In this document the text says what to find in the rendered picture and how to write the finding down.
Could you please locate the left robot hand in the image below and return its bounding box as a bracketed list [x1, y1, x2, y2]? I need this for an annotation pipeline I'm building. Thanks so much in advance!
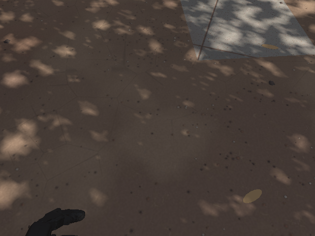
[26, 207, 86, 236]

